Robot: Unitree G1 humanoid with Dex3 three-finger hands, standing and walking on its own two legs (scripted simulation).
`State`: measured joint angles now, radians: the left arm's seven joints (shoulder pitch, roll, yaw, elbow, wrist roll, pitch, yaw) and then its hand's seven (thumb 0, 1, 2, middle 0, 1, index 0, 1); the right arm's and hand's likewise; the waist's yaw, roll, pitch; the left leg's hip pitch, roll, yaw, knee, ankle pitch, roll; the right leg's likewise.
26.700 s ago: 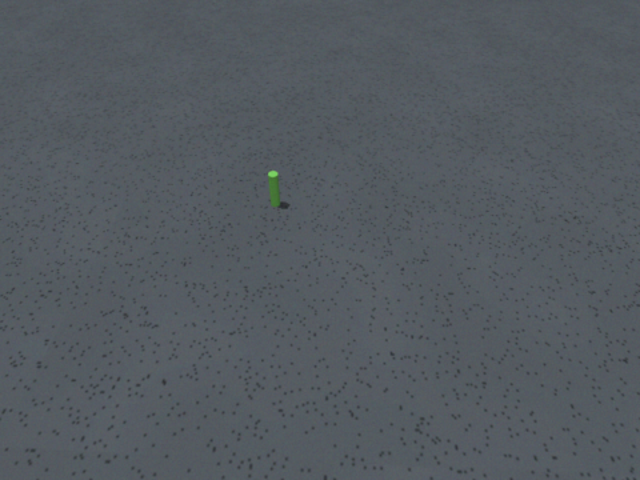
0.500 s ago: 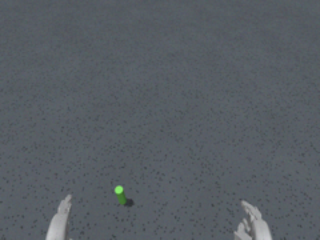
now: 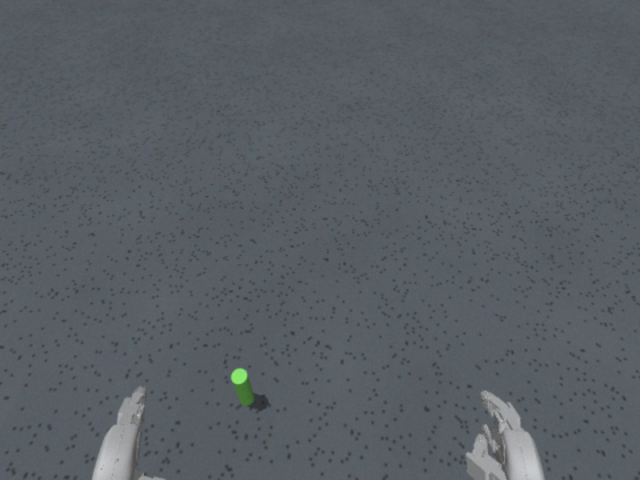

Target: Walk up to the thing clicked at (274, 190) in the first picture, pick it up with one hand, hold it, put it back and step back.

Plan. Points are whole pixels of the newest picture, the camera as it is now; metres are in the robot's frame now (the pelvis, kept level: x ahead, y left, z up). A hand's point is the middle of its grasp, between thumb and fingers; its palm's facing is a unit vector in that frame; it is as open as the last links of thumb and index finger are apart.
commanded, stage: home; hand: left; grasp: from the side
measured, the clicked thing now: (243, 387) +0.46 +0.20 -0.64
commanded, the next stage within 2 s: stand in 0.46 s
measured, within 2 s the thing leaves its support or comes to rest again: neither
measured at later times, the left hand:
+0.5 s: hand (168, 459) +0.17 +0.19 -0.06, palm faces +0.09 -0.96 -0.27, open 17.3 cm
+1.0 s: hand (166, 465) +0.17 +0.19 -0.06, palm faces +0.09 -0.96 -0.28, open 9.4 cm
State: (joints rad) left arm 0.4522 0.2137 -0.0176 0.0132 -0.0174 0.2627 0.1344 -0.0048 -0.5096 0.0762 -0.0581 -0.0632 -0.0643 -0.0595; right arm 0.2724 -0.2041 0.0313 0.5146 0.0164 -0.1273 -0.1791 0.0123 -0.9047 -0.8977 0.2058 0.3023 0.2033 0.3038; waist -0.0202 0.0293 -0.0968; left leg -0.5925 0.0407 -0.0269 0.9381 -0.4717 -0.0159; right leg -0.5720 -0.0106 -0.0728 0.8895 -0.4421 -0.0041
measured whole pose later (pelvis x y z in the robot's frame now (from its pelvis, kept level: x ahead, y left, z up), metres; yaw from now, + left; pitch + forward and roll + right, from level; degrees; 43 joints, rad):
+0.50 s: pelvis +0.00 +0.01 +0.00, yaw +0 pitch +7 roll -2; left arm 0.45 0.21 -0.02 0.03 -0.02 0.27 0.14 0.00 -0.52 0.07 -0.06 -0.06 -0.06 -0.06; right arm 0.28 -0.20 0.03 0.52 0.01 -0.13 -0.18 0.01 -0.90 -0.90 0.21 0.30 0.20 0.30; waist -0.02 0.03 -0.10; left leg -0.58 0.04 -0.02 0.94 -0.48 -0.01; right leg -0.55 -0.01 -0.07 0.88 -0.44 0.01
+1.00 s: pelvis +0.00 +0.01 +0.00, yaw +0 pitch +6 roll -2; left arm 0.45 0.21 -0.02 0.03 -0.01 0.26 0.13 0.00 0.53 0.81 -0.20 -0.29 -0.20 -0.29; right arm 0.28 -0.20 0.04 0.53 0.01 -0.14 -0.18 0.01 -0.91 -0.89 0.21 0.30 0.20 0.30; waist -0.02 0.03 -0.10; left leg -0.58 0.04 -0.02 0.94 -0.47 -0.01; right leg -0.56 -0.01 -0.06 0.88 -0.43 0.01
